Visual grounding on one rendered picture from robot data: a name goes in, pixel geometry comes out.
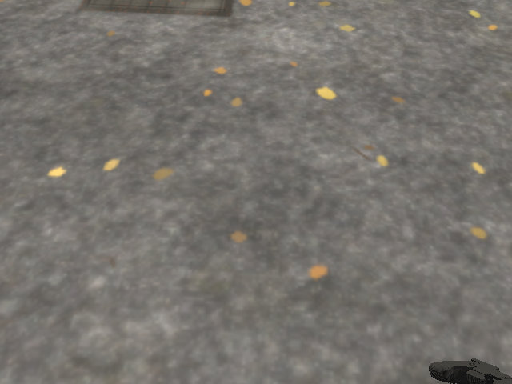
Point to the robot right hand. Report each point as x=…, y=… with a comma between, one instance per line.
x=468, y=372

